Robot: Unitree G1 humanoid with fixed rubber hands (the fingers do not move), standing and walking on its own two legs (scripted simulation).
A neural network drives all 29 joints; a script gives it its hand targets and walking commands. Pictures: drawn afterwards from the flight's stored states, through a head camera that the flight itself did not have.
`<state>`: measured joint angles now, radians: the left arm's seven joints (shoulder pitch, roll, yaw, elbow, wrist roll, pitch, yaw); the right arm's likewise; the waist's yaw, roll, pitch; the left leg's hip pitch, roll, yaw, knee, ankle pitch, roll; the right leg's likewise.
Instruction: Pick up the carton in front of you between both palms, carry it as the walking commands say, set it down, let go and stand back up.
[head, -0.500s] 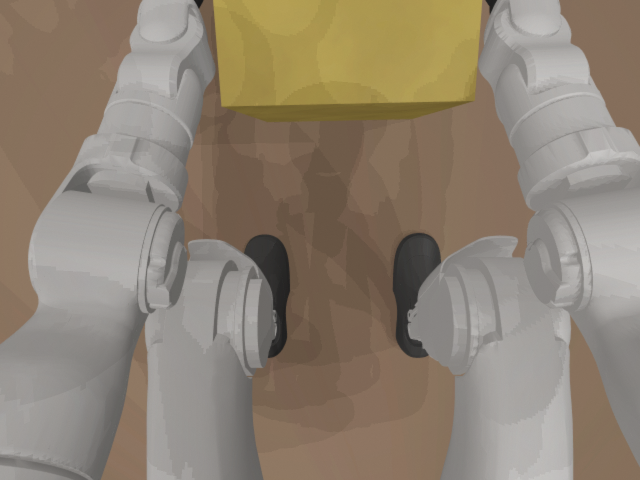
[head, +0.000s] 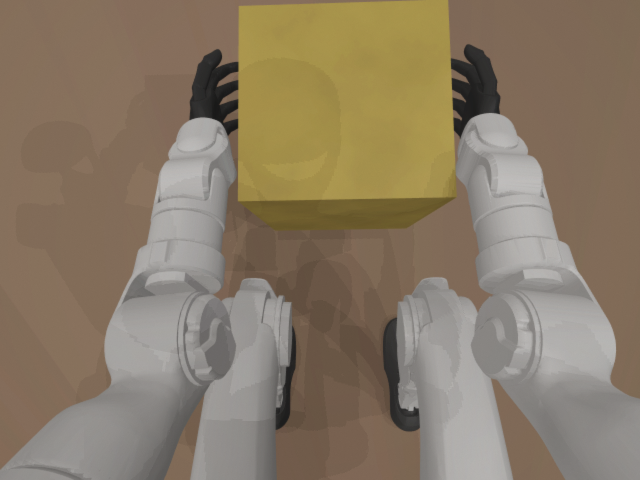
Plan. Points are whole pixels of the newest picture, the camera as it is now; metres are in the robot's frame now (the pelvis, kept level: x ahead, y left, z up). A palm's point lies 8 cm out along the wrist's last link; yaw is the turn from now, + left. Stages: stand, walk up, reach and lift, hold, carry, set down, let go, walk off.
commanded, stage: reach and lift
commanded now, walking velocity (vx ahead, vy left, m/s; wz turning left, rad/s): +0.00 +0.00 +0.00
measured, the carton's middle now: (341, 142) +0.51 +0.00 -0.14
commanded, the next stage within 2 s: none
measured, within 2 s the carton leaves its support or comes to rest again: neither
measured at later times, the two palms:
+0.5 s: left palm (151, 85) +0.47 +0.15 +0.08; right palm (559, 79) +0.47 -0.15 +0.08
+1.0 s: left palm out of the picture +0.43 +0.15 +0.24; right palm out of the picture +0.43 -0.15 +0.24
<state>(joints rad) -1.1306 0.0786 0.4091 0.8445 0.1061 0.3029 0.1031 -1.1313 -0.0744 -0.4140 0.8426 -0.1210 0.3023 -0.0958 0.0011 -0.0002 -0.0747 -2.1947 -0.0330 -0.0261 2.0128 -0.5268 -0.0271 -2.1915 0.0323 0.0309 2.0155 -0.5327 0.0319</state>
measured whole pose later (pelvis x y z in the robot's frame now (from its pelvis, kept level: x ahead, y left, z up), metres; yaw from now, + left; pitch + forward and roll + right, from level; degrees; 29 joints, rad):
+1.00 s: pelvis +0.07 +0.00 +0.27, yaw +0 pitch +23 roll +0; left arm -0.50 -0.12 0.36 0.57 0.20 0.36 0.04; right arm -0.50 0.12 -0.36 0.57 -0.20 0.36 -0.04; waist 0.00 0.00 -0.20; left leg -1.06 -0.03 -0.05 1.09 -0.42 -0.01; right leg -1.06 0.04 0.05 1.09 -0.42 0.01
